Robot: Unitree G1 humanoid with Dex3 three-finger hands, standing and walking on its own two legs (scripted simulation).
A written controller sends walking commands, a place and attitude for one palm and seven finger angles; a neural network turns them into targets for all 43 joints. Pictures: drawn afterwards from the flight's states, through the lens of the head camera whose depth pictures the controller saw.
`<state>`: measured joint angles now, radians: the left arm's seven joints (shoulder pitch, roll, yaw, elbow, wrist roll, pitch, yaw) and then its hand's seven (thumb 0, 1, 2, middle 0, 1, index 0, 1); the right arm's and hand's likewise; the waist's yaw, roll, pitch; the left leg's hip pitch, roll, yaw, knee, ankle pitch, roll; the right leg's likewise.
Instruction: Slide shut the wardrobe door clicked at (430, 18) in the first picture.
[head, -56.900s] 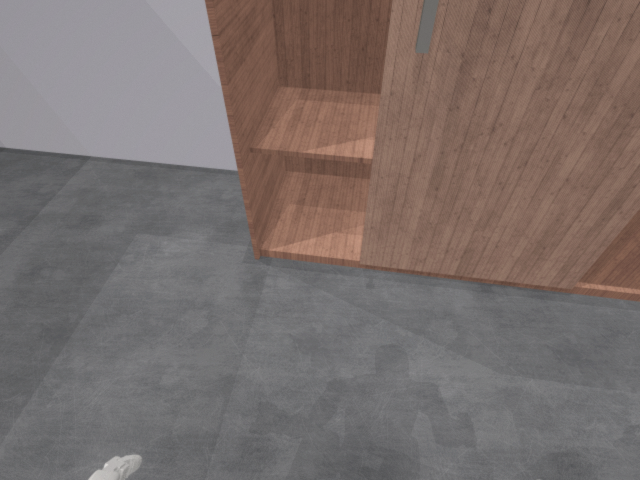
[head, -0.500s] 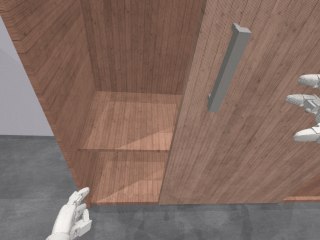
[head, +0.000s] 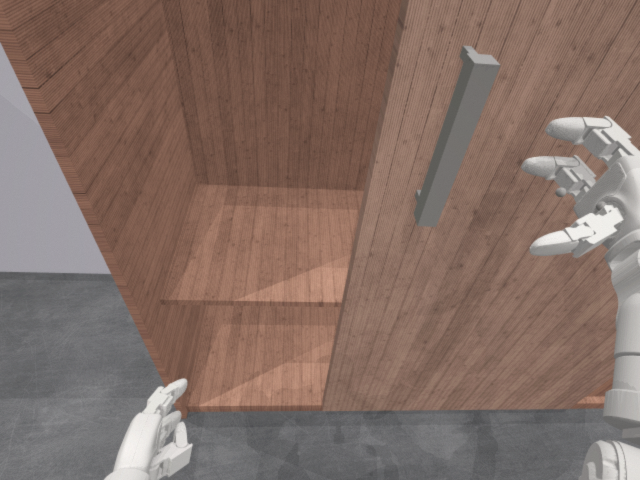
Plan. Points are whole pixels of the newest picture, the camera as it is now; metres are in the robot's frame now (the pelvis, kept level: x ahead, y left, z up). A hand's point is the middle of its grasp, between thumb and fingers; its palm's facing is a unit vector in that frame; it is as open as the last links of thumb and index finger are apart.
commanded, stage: move the hooked fingers beside the handle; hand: right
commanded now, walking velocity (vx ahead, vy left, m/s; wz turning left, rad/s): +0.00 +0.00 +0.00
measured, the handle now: (444, 143) +0.47 -0.13 +0.23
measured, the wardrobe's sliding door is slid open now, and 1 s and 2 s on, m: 0.41 0.41 0.41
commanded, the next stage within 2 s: none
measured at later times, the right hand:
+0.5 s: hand (517, 178) +0.40 -0.20 +0.23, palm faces +0.00 +1.00 -0.04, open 14.0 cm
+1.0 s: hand (520, 175) +0.38 -0.19 +0.25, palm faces +0.01 +1.00 -0.03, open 14.0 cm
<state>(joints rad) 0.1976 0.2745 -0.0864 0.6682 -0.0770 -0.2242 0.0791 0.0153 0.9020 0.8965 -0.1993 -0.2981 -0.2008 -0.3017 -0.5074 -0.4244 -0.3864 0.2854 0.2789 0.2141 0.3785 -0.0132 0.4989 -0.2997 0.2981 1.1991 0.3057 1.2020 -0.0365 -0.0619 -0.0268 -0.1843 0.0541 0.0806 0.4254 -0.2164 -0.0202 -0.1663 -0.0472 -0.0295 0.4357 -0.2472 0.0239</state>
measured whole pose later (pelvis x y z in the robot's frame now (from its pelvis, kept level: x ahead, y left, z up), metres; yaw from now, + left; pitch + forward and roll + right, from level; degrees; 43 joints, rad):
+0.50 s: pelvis +0.00 -0.01 +0.00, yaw +1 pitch +0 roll +0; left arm 0.21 0.28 -0.06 0.67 -0.07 -0.18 0.08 0.01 0.90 0.90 -0.20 -0.30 -0.20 -0.30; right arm -0.64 -0.40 -0.31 0.43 0.21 0.26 0.27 -0.01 0.50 -0.30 0.30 1.20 0.30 1.20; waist -0.01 -0.06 -0.02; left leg -0.20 0.06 0.07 0.42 -0.21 -0.03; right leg -0.18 -0.04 -0.04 0.43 -0.25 0.02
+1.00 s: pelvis -0.01 +0.00 +0.00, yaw +0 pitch -2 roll +0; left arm 0.19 0.27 -0.07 0.69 -0.07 -0.18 0.09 0.01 0.90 0.90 -0.20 -0.30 -0.20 -0.30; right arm -0.62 -0.37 -0.29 0.37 0.22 0.23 0.24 -0.01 0.50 -0.30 0.30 1.20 0.30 1.20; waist -0.02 -0.05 -0.02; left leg -0.18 0.05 0.08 0.41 -0.20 -0.02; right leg -0.16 -0.05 -0.03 0.43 -0.23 0.03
